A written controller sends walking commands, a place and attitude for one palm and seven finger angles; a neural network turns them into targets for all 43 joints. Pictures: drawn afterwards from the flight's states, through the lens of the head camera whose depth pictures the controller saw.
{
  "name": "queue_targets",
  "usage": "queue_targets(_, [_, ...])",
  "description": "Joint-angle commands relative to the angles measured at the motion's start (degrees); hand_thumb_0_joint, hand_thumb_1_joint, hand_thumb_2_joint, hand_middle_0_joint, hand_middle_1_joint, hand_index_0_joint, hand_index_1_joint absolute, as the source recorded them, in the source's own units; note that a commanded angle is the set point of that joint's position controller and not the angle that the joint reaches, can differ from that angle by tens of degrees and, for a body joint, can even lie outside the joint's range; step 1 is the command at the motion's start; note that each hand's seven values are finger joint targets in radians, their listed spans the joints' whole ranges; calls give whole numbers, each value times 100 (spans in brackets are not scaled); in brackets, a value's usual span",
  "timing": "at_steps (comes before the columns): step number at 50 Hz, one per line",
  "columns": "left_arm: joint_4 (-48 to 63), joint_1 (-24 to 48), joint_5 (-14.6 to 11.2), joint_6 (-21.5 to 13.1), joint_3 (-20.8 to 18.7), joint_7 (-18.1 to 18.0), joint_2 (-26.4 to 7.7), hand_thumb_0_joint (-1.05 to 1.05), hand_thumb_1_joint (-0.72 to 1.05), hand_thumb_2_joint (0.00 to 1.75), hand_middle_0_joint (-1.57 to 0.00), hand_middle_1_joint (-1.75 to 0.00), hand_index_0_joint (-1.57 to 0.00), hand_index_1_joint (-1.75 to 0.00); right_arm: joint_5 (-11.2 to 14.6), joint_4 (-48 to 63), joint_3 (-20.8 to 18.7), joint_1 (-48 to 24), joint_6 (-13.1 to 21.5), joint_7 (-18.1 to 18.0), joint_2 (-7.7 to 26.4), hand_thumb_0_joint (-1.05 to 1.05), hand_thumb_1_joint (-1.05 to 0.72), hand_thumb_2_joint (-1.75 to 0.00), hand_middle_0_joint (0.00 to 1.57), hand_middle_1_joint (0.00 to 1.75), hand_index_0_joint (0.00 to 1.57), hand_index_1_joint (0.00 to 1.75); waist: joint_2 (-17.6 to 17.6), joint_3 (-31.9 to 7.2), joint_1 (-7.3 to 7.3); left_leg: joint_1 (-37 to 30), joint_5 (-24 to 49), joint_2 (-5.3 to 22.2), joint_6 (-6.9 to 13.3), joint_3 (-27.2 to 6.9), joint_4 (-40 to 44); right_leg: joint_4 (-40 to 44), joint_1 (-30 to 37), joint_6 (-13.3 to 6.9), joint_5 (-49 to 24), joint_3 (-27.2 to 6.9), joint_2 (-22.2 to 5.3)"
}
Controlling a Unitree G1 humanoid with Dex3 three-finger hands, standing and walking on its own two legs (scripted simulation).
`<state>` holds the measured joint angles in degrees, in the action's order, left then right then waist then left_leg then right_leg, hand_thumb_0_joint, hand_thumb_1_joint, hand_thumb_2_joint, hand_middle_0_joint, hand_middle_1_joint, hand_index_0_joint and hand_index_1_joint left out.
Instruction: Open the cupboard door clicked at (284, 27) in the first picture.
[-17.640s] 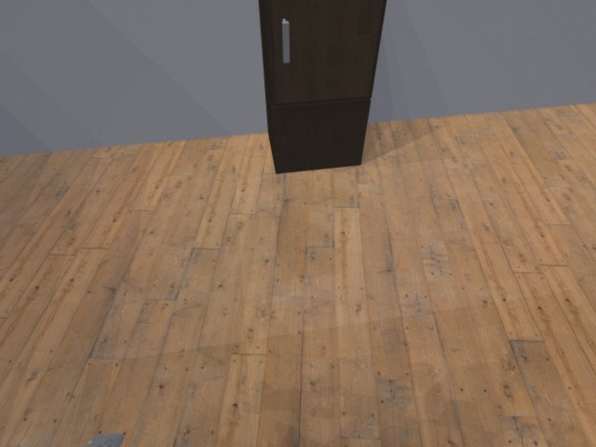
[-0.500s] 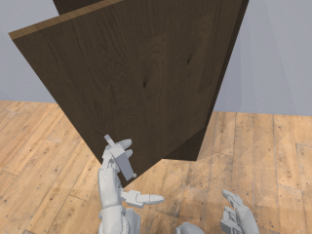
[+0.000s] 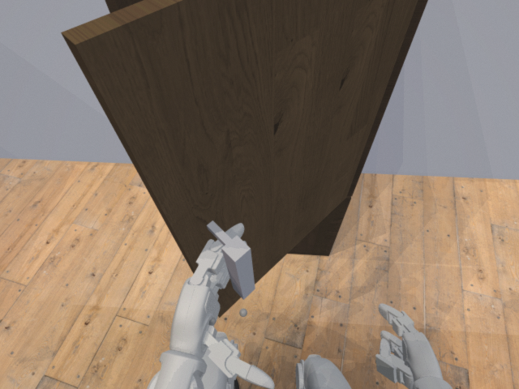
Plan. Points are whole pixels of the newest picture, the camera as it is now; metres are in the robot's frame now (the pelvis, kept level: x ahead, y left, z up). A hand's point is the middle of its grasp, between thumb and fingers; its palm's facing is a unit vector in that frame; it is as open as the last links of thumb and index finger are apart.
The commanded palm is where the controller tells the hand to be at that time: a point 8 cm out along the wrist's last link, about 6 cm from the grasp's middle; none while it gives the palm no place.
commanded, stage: slide the hand sideways off the handle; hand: left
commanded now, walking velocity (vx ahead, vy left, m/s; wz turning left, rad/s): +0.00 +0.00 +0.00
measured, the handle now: (230, 261) +0.29 +0.05 +0.06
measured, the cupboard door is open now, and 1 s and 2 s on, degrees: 48 44 44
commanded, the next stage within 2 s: draw the hand back to the body in 0.92 s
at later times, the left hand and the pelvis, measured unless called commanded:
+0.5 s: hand (206, 329) +0.20 +0.08 +0.05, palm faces -0.09 -1.00 +0.01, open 16.3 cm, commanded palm +0.17 +0.13 +0.05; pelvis +0.00 +0.01 +0.00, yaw +0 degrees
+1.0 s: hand (166, 359) +0.17 +0.12 +0.05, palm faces -0.07 -1.00 +0.01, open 16.3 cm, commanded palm +0.14 +0.17 +0.05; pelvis +0.00 +0.01 -0.01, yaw +0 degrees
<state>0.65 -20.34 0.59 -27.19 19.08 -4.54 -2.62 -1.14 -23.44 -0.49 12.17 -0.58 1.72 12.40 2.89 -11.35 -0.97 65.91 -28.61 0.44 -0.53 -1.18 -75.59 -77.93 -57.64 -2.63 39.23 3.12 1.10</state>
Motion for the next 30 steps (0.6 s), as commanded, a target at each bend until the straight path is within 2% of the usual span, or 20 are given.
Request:
queue_targets(1, [1173,193,125,-227,-296,-456,145,0,-50,30,-15,-30,-15,-30,3,1060,-141,-350,149,3,460,0,-90,-90,20,30,20,30,-622,-1293,-1,-1640,571,-112,199,-120,860,1494,187,54,-1375,-211,-21])
queue_targets(3, [1305,246,229,-171,-289,-547,91,0,-50,30,-15,-30,-15,-30,0,1120,-142,-347,101,3,465,0,-90,-90,20,30,20,30,-483,-1371,0,-1707,579,-98,200,-143,907,1453,153,34,-1347,-181,-10])
queue_targets(4, [1248,111,255,-147,-279,-556,110,0,-50,30,-15,-30,-15,-30,5,1116,-127,-361,69,6,453,0,-90,-90,20,30,20,30,-486,-1339,52,-1748,568,-106,188,-129,950,1475,145,39,-1343,-172,-13])
queue_targets(6, [1269,82,211,-106,-346,-533,60,0,-50,30,-15,-30,-15,-30,18,1132,-118,-362,34,-1,448,0,-90,-90,20,30,20,30,-563,-1219,39,-1699,449,-103,186,-106,989,1574,202,47,-1231,-209,-1])
queue_targets(9, [1406,-180,121,-111,-273,-429,123,0,-50,30,-15,-30,-15,-30,37,1196,-99,-370,27,-2,441,0,-90,-90,20,30,20,30,-462,-1213,77,-1763,473,-98,176,-124,1067,1544,232,37,-1260,-151,13])
queue_targets(11, [1449,-218,51,-146,-304,-352,66,0,-50,30,-15,-30,-15,-30,37,1190,-87,-348,29,-10,453,0,-90,-90,20,30,20,30,-567,-1049,7,-1667,382,-92,186,-121,1052,1608,225,51,-1186,-169,17])
queue_targets(13, [1567,-176,29,-229,-260,-268,53,0,-50,30,-15,-30,-15,-30,28,1190,-96,-329,73,-21,474,0,-90,-90,20,30,20,30,-506,-1074,-62,-1685,391,-77,194,-179,1022,1515,129,40,-1191,-126,34])
queue_targets(15, [1617,-370,30,-344,-227,-185,31,0,-50,30,-15,-30,-15,-30,32,1178,-101,-360,123,-11,468,0,-90,-90,20,30,20,30,-317,-1082,-31,-1685,370,-83,183,-179,989,1457,-3,42,-1158,-120,21])
queue_targets(16, [1611,-410,18,-364,-195,-136,37,0,-50,30,-15,-30,-15,-30,37,1183,-99,-338,141,-14,477,0,-90,-90,20,30,20,30,-422,-1034,-77,-1649,346,-83,196,-183,965,1467,-27,51,-1151,-117,22])
queue_targets(19, [1776,-441,9,-440,-201,-10,-45,0,-50,30,-15,-30,-15,-30,36,1206,-122,-317,179,-24,493,0,-90,-90,20,30,20,30,-341,-1121,-76,-1653,388,-88,205,-208,908,1384,-79,45,-1184,-113,23])
queue_targets(21, [1833,-676,-49,-437,-301,66,-142,0,-50,30,-15,-30,-15,-30,42,1237,-131,-318,190,-37,493,0,-90,-90,20,30,20,30,-287,-1165,-14,-1621,391,-95,201,-189,902,1387,-18,39,-1180,-132,26])
queue_targets(22, [1904,-674,-62,-430,-314,96,-167,0,-50,30,-15,-30,-15,-30,48,1234,-136,-285,188,-44,489,0,-90,-90,20,30,20,30,-343,-1171,-38,-1631,440,-93,211,-198,894,1386,7,43,-1240,-122,33])
queue_targets(23, [1970,-764,-90,-422,-433,116,-250,0,-50,30,-15,-30,-15,-30,52,1249,-160,-290,192,-57,487,0,-90,-90,20,30,20,30,-282,-1286,22,-1672,551,-89,208,-212,874,1317,44,24,-1322,-111,51])
queue_targets(25, [2006,-1090,-147,-396,-445,190,-216,0,-50,30,-15,-30,-15,-30,63,1267,-174,-312,186,-55,469,0,-90,-90,20,30,20,30,-334,-1307,46,-1701,663,-96,212,-183,868,1331,99,46,-1481,-110,52])
queue_targets(26, [2078,-1160,-187,-380,-539,226,-296,0,-50,30,-15,-30,-15,-30,64,1270,-183,-296,172,-59,461,0,-90,-90,20,30,20,30,-312,-1328,73,-1670,691,-103,209,-166,868,1330,196,45,-1532,-112,51])
queue_targets(27, [2085,-1266,-226,-366,-625,261,-349,0,-50,30,-15,-30,-15,-30,72,1263,-201,-306,168,-77,445,0,-90,-90,20,30,20,30,-441,-1339,66,-1642,772,-108,220,-141,819,1350,270,64,-1688,-143,55])
queue_targets(28, [2093,-1368,-243,-361,-751,291,-427,0,-50,30,-15,-30,-15,-30,78,1242,-220,-329,155,-97,436,0,-90,-90,20,30,20,30,-417,-1371,122,-1614,886,-109,218,-164,802,1284,331,39,-1770,-129,76])
queue_targets(30, [2093,-1513,-335,-376,-839,412,-458,0,-50,30,-15,-30,-15,-30,91,1213,-231,-368,152,-115,403,0,-90,-90,20,30,20,30,-449,-1262,92,-1513,865,-116,219,-99,734,1342,368,87,-1886,-188,55])
